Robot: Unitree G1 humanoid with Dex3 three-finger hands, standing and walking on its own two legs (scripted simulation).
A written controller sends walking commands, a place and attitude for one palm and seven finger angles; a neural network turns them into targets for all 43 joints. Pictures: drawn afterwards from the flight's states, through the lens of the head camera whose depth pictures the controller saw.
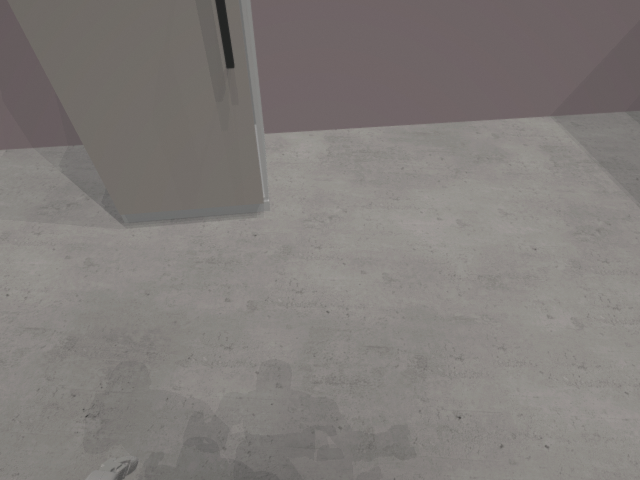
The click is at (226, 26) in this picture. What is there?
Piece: fridge door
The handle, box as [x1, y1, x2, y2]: [215, 0, 233, 67]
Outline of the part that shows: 215,0 226,67 233,67 233,59 224,0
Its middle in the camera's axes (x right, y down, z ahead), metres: -0.27 -0.69 +0.99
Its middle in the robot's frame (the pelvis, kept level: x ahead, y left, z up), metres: +1.22 +0.34 +0.18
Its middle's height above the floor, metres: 0.95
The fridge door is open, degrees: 0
